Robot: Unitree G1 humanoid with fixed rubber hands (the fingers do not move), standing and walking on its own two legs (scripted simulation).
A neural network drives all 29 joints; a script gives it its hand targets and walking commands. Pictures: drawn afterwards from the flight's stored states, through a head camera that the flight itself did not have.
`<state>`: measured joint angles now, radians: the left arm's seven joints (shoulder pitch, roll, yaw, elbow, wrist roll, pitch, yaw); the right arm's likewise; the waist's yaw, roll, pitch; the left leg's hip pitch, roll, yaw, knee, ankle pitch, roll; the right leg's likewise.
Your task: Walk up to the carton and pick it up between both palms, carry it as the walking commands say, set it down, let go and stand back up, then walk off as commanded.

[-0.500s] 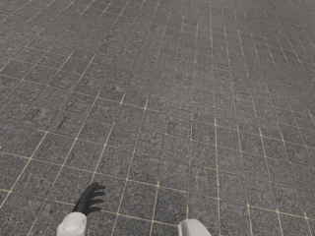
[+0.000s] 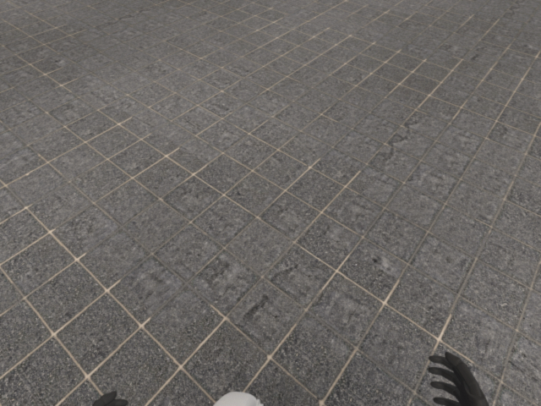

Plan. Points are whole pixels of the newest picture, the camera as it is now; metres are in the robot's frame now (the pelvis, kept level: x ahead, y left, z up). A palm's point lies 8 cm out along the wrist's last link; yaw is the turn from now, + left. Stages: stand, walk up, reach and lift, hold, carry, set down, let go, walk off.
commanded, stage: walk off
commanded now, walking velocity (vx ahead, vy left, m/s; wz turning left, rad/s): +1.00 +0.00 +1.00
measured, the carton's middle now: out of the picture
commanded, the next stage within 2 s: stand in 1.86 s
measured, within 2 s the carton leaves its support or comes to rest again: neither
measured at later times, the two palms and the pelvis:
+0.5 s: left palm (146, 323) +0.27 +0.23 -0.06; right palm (317, 99) +0.83 -0.06 +0.00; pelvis +0.49 +0.03 +0.04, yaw +29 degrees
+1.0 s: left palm (92, 107) +0.78 +0.50 -0.02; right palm (254, 61) +1.10 +0.12 -0.05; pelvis +0.83 +0.22 +0.04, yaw +57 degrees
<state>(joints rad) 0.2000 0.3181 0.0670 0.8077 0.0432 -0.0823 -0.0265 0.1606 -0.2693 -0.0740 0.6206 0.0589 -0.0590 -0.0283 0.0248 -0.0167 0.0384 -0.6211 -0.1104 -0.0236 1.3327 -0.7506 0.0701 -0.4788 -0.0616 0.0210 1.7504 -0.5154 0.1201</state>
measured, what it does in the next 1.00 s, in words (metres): walks ahead, turning left: right foot, then left foot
